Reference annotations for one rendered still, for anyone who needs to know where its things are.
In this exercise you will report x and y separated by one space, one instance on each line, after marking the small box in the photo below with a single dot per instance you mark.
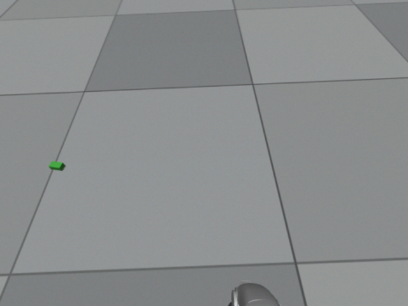
56 166

